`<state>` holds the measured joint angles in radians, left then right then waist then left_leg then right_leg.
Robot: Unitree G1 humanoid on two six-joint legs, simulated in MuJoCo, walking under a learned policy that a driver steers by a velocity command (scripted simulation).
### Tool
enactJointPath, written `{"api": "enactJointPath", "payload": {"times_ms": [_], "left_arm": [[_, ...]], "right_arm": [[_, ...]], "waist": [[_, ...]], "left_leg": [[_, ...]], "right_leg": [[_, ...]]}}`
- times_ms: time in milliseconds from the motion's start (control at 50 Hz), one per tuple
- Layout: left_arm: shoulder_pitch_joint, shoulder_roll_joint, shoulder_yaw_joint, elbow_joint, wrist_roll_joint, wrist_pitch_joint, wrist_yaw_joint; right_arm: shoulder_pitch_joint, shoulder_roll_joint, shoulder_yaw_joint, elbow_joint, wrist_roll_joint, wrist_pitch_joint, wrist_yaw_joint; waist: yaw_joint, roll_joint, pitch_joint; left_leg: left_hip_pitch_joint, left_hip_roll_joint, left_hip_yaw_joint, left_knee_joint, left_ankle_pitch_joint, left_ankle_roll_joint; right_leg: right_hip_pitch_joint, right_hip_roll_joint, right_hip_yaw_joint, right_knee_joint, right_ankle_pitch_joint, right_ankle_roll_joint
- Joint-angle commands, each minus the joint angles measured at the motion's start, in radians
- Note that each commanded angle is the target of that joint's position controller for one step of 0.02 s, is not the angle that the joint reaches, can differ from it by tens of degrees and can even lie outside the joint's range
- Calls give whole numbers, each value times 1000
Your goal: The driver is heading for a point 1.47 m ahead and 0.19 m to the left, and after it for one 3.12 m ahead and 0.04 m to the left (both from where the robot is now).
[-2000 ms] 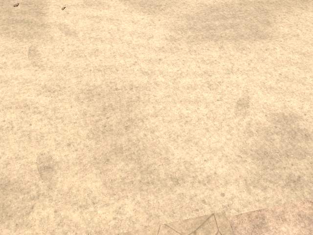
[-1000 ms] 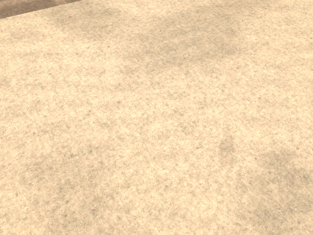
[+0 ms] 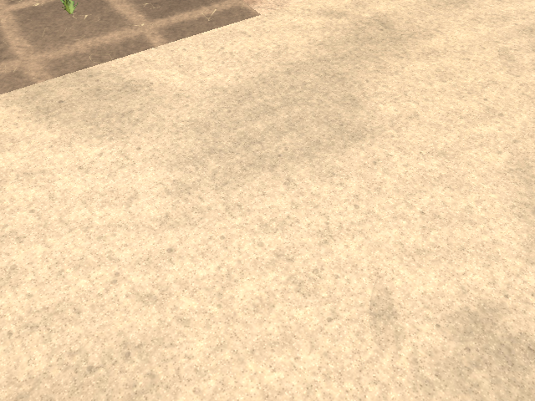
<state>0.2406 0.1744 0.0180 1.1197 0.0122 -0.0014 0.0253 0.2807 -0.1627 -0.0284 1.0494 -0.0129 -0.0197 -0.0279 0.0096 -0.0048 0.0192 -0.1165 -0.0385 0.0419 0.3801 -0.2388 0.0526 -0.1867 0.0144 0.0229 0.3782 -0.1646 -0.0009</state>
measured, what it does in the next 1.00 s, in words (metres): walks ahead: right foot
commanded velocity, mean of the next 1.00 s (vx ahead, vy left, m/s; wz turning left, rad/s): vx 0.28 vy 0.00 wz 0.00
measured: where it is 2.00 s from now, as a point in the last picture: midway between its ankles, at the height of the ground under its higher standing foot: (282, 278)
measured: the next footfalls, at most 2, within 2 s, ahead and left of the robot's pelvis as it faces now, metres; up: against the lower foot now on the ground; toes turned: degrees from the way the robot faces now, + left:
right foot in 0.58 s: +0.19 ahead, -0.12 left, +0.00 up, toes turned -4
left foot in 1.08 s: +0.53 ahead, +0.04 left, +0.00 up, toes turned +4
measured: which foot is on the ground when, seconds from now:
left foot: down 0.00-0.60, up 0.62-1.00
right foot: down 0.00-0.28, up 0.30-0.56, down 0.58-1.00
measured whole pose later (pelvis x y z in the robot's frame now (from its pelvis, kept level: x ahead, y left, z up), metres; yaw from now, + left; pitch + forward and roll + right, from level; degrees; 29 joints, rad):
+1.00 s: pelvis +0.30 -0.05 -0.01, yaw +0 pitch +1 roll -1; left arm 0.50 0.13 0.02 1.11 0.02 -0.10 0.01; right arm 0.01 -0.18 -0.04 0.93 -0.02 -0.04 0.04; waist 0.05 0.02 0.05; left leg -0.61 0.05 0.08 0.65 -0.06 0.06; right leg 0.12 0.07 -0.07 0.18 -0.33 -0.07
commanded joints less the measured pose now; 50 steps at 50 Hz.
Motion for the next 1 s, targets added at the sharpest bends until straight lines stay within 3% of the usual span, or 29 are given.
{"api": "enactJointPath", "payload": {"times_ms": [20,220,240,280,320,340,360,400,440,520,560,580,600,620,640,660,680,720,740,820,880,960,1000], "left_arm": [[27,72,8,-4,0,-6,6],[45,50,0,39,-1,-2,15],[52,42,-2,45,0,-1,15],[35,46,3,32,9,2,12],[-27,51,9,-10,29,3,2],[-74,42,8,-40,36,-2,-5],[-108,42,10,-66,34,-9,-11],[-121,42,15,-89,27,-28,-22],[-127,45,21,-101,20,-45,-32],[-124,42,30,-133,9,-51,-43],[-6,39,37,-105,5,-57,-42],[105,67,53,-70,5,-64,-34],[267,145,79,-35,18,-76,-21],[401,263,104,-9,21,-70,-17],[319,196,84,-16,14,-54,-17],[194,160,72,-61,9,-53,-22],[128,128,62,-85,9,-62,-26],[105,77,41,-85,5,-82,-21],[133,70,36,-73,5,-89,-18],[232,90,30,-43,2,-102,-12],[256,77,20,-42,2,-104,-12],[299,93,21,-28,2,-107,-8],[296,105,25,-23,7,-107,-5]], "right_arm": [[46,-80,-11,-8,0,-7,-5],[76,-63,-1,36,-1,-8,-11],[88,-61,0,42,-2,-7,-10],[115,-112,-22,49,-2,3,-9],[176,-142,-40,57,-4,16,-7],[215,-136,-43,66,-7,15,-6],[238,-127,-43,72,-15,10,-6],[227,-128,-46,68,-22,-7,-5],[200,-127,-46,56,-19,-24,-3],[195,-136,-47,53,-14,-44,2],[161,-143,-48,45,-3,-49,7],[158,-132,-42,40,-7,-56,11],[137,-97,-29,20,-6,-64,19],[168,-32,-17,-23,-1,-66,28],[109,-105,-36,-30,-31,-57,33],[69,-95,-36,-42,-31,-58,44],[58,-76,-32,-38,-23,-63,52],[77,-64,-33,-27,-30,-52,57],[81,-63,-35,-25,-32,-44,59],[-68,-65,-35,-77,-27,-21,64],[-226,-54,-24,-138,-19,-23,65],[-340,-52,-14,-182,-8,-27,64],[-335,-69,-19,-191,-8,-30,58]], "waist": [[-2,8,28],[-2,8,45],[-8,13,27],[-26,73,58],[-64,134,153],[-89,142,200],[-93,129,226],[-72,86,212],[-56,70,170],[-34,100,132],[34,80,106],[80,43,63],[150,-90,-14],[150,-334,-88],[102,-164,2],[51,-74,84],[21,-23,99],[-26,-32,82],[-31,-41,69],[-23,-44,86],[2,-59,109],[27,-76,120],[10,-75,112]], "left_leg": [[-55,137,-132,-94,89,5],[-36,134,-130,-89,153,8],[-28,129,-133,-105,53,11],[-32,134,-189,-146,-277,48],[-23,246,-339,-230,-568,131],[-29,309,-412,-268,-596,172],[-13,344,-452,-291,-559,201],[52,346,-433,-285,-420,214],[66,307,-350,-260,-282,195],[-17,273,-245,-209,-115,171],[-138,244,-184,-109,-23,143],[-212,204,-135,15,82,117],[-310,121,-32,299,85,73],[-537,-30,68,652,-281,28],[-612,22,-50,804,-286,49],[-640,74,-71,840,-171,61],[-601,106,-77,810,-79,57],[-516,136,-67,744,-11,31],[-503,131,-53,735,1,19],[-589,128,-7,645,71,-13],[-578,109,29,459,152,-25],[-478,68,71,261,211,6],[-438,55,69,219,183,41]], "right_leg": [[26,-97,94,-39,103,-24],[28,-99,83,-29,118,-19],[33,-88,73,-26,61,-19],[-47,-21,3,79,-141,-31],[-251,16,-79,231,-284,-42],[-323,-16,-84,312,-290,-47],[-395,-45,-65,387,-297,-51],[-467,-72,-47,432,-267,-54],[-419,-63,-62,374,-221,-51],[-231,-31,-106,251,-124,-57],[1,9,-142,147,-55,-66],[172,25,-126,110,-76,-76],[335,-132,81,-2,-233,-115],[451,-394,579,-199,-523,-226],[339,-395,642,-237,-625,-240],[241,-368,527,-220,-561,-224],[168,-323,413,-229,-390,-206],[107,-253,252,-237,-139,-174],[111,-237,207,-232,-38,-173],[143,-214,103,-232,240,-189],[134,-183,43,-238,353,-187],[169,-194,9,-238,441,-184],[226,-220,1,-197,550,-181]]}}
